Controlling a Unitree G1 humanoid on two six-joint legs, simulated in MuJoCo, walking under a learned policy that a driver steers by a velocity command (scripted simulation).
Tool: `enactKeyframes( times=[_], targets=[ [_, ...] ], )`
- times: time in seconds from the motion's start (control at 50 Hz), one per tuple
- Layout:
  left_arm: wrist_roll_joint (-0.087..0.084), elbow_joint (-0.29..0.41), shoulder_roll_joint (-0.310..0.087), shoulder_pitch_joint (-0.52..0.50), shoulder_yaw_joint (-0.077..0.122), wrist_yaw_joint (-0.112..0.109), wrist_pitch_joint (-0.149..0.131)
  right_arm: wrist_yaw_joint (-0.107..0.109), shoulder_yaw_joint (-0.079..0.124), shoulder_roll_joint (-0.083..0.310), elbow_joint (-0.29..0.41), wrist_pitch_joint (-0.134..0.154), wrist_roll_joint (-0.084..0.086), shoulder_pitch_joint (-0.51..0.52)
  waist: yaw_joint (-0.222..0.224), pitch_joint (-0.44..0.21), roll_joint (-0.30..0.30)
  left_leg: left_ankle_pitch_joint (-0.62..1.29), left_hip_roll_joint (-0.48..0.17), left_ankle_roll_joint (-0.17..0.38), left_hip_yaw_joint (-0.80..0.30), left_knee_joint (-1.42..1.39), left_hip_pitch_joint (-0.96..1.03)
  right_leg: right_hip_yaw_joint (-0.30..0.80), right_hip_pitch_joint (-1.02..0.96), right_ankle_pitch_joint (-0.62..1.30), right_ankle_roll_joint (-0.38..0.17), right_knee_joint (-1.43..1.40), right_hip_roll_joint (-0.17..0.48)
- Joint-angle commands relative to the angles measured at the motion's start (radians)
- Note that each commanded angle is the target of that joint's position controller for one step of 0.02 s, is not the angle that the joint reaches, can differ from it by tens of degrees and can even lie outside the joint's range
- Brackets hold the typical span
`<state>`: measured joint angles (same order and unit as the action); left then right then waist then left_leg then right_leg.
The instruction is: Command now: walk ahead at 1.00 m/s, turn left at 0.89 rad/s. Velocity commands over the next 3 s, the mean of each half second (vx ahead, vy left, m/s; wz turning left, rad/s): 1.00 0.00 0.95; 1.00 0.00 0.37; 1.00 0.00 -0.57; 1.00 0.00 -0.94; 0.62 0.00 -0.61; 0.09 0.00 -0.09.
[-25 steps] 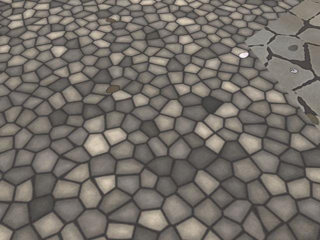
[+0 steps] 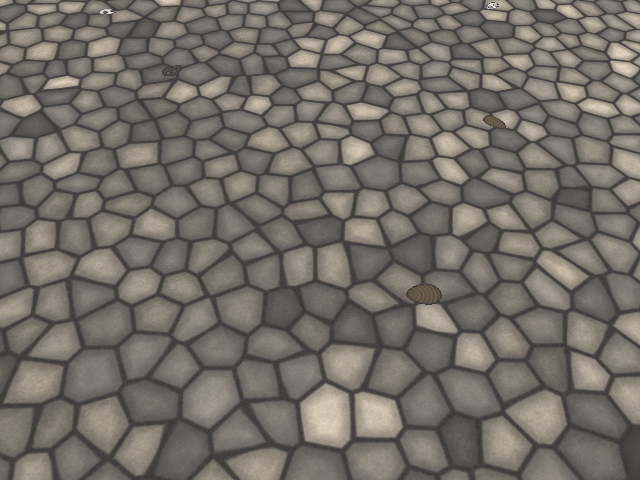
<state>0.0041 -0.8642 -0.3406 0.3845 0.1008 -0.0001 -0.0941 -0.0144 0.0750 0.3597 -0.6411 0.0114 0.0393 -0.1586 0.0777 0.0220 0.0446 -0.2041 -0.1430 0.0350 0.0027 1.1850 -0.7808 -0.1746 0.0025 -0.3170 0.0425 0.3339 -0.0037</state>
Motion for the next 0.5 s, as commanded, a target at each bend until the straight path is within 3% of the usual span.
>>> enactKeyframes(
  times=[0.02, 0.06, 0.1, 0.12, 0.14, 0.16, 0.18, 0.2, 0.22, 0.24, 0.26, 0.28, 0.3, 0.32, 0.34, 0.38, 0.4, 0.42, 0.46, 0.5],
  targets=[
    [0.001, 0.128, -0.078, -0.259, -0.002, -0.008, -0.036, -0.03, -0.03, -0.04, 0.053, 0.0, -0.011, -0.038, -0.126, 0.113, -0.05, 0.219, -0.048, 0.01, -0.033, -0.172, 0.089, 0.028, 0.2, 0.267, -0.15, -0.248, 0.235],
    [-0.007, 0.117, -0.131, -0.209, 0.01, -0.007, -0.033, -0.047, -0.025, -0.018, 0.066, 0.009, -0.013, 0.036, -0.096, 0.123, -0.001, 0.313, -0.001, 0.042, 0.043, -0.314, 0.169, -0.041, 0.14, 0.362, -0.127, -0.258, 0.221],
    [-0.013, 0.115, -0.197, -0.178, 0.023, -0.004, -0.018, -0.054, -0.007, 0.027, 0.077, 0.01, -0.006, 0.041, -0.118, 0.083, -0.051, 0.266, 0.084, 0.075, 0.133, -0.368, 0.259, -0.075, 0.014, 0.835, -0.114, -0.153, 0.231],
    [-0.02, 0.12, -0.228, -0.168, 0.031, -0.004, -0.003, -0.053, 0.01, 0.064, 0.071, 0.005, 0.004, -0.008, -0.158, 0.038, -0.098, 0.185, 0.134, 0.091, 0.171, -0.359, 0.32, -0.083, -0.051, 1.108, -0.108, -0.039, 0.242],
    [-0.023, 0.127, -0.253, -0.177, 0.038, -0.005, 0.014, -0.051, 0.032, 0.106, 0.051, -0.002, 0.013, -0.121, -0.231, -0.027, -0.141, 0.099, 0.173, 0.114, 0.19, -0.346, 0.449, -0.082, -0.059, 1.296, -0.107, 0.147, 0.255],
    [-0.024, 0.14, -0.257, -0.202, 0.038, -0.007, 0.024, -0.044, 0.068, 0.173, -0.007, -0.013, 0.011, -0.335, -0.337, -0.131, -0.144, 0.051, 0.206, 0.15, 0.174, -0.363, 0.735, -0.061, 0.047, 1.335, -0.106, 0.423, 0.255],
    [-0.021, 0.135, -0.184, -0.204, 0.016, -0.007, 0.014, -0.024, 0.095, 0.223, -0.067, -0.026, 0.02, -0.487, -0.388, -0.148, -0.014, 0.079, 0.189, 0.192, 0.059, -0.427, 1.013, -0.046, 0.292, 0.791, -0.052, 0.821, 0.159],
    [0.018, 0.174, 0.029, -0.108, -0.048, 0.009, -0.023, -0.023, 0.081, 0.278, -0.057, -0.022, 0.018, -0.392, -0.199, -0.099, 0.4, 0.077, 0.099, 0.301, -0.292, -0.52, 1.101, 0.058, 0.638, -0.273, -0.017, 1.259, -0.051],
    [-0.021, 0.259, -0.006, -0.072, -0.065, 0.019, -0.071, -0.03, 0.057, 0.241, 0.031, 0.014, -0.019, -0.314, -0.138, -0.339, 0.38, -0.453, -0.109, 0.459, -0.886, -0.854, 1.211, 0.299, 0.84, -0.27, -0.052, 1.339, -0.081],
    [-0.051, 0.268, -0.133, -0.24, -0.039, 0.018, -0.092, -0.033, 0.048, 0.158, 0.043, 0.039, -0.023, -0.308, -0.201, -0.207, 0.129, -0.587, -0.113, 0.372, -0.936, -0.984, 1.087, 0.326, 0.86, -0.136, -0.095, 1.231, -0.021],
    [-0.054, 0.283, -0.115, -0.308, -0.04, 0.01, -0.094, -0.037, 0.042, 0.146, 0.029, 0.061, -0.031, -0.281, -0.161, -0.082, -0.045, -0.544, -0.097, 0.328, -0.886, -0.998, 0.919, 0.315, 0.836, -0.065, -0.105, 1.116, 0.005],
    [-0.027, 0.268, -0.082, -0.288, -0.05, 0.0, -0.088, -0.039, 0.039, 0.14, 0.032, 0.078, -0.035, -0.225, -0.104, -0.053, -0.114, -0.418, -0.077, 0.321, -0.824, -0.963, 0.786, 0.335, 0.757, -0.028, -0.094, 1.038, 0.041],
    [-0.007, 0.252, -0.082, -0.248, -0.045, 0.0, -0.075, -0.033, 0.037, 0.134, 0.043, 0.084, -0.045, -0.164, -0.059, -0.031, -0.108, -0.308, -0.03, 0.317, -0.732, -0.929, 0.66, 0.356, 0.673, -0.001, -0.077, 0.972, 0.063],
    [0.0, 0.243, -0.088, -0.24, -0.039, 0.001, -0.058, -0.026, 0.025, 0.105, 0.051, 0.084, -0.043, -0.144, -0.043, -0.005, -0.106, -0.238, 0.02, 0.305, -0.636, -0.944, 0.587, 0.359, 0.621, 0.011, -0.062, 0.909, 0.074],
    [0.001, 0.245, -0.076, -0.237, -0.038, 0.001, -0.045, -0.016, 0.021, 0.096, 0.044, 0.082, -0.036, -0.132, -0.025, 0.013, -0.072, -0.215, 0.03, 0.309, -0.595, -0.962, 0.535, 0.351, 0.607, 0.006, -0.042, 0.83, 0.081],
    [0.013, 0.276, -0.057, -0.347, -0.046, -0.002, -0.035, 0.008, 0.012, 0.066, 0.031, 0.081, -0.016, -0.163, -0.067, 0.079, -0.088, -0.082, 0.075, 0.297, -0.479, -0.985, 0.454, 0.31, 0.595, 0.09, -0.003, 0.644, 0.076],
    [0.021, 0.3, -0.027, -0.416, -0.053, -0.001, -0.035, 0.02, 0.012, 0.066, 0.02, 0.077, -0.009, -0.182, -0.092, 0.092, -0.095, -0.025, 0.111, 0.281, -0.419, -0.99, 0.423, 0.279, 0.566, 0.182, 0.015, 0.54, 0.054],
    [0.021, 0.323, 0.007, -0.466, -0.064, 0.005, -0.037, 0.029, 0.018, 0.078, 0.012, 0.072, -0.01, -0.176, -0.11, 0.104, -0.046, -0.021, 0.135, 0.264, -0.393, -0.975, 0.363, 0.263, 0.51, 0.294, 0.027, 0.427, 0.034],
    [0.009, 0.352, 0.024, -0.527, -0.062, 0.017, -0.043, 0.034, 0.025, 0.084, -0.008, 0.061, -0.006, -0.205, -0.155, 0.087, -0.035, -0.062, 0.158, 0.205, -0.359, -0.971, 0.308, 0.228, 0.376, 0.452, 0.039, 0.282, -0.009],
    [-0.018, 0.361, -0.01, -0.529, -0.044, 0.022, -0.046, 0.036, 0.028, 0.078, -0.031, 0.06, 0.003, -0.239, -0.168, 0.062, 0.006, -0.108, 0.136, 0.18, -0.39, -0.942, 0.379, 0.256, 0.327, 0.502, 0.043, 0.21, -0.012]
  ],
)
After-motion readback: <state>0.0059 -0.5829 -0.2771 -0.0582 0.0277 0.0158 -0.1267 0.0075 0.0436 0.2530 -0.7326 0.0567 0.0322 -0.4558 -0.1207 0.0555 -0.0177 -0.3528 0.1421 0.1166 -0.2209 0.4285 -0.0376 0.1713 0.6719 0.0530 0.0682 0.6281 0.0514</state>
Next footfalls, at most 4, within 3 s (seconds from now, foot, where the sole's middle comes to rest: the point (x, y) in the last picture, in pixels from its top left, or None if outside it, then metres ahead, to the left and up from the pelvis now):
0.18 left None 0.37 0.11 -0.77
0.62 right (316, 340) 0.82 0.08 -0.77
1.10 left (136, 257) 1.03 0.57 -0.77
1.56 right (181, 139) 1.51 0.56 -0.77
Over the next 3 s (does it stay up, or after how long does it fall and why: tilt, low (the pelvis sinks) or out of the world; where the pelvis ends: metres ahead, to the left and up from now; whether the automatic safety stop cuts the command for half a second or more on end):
stays up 2.10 0.59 0.00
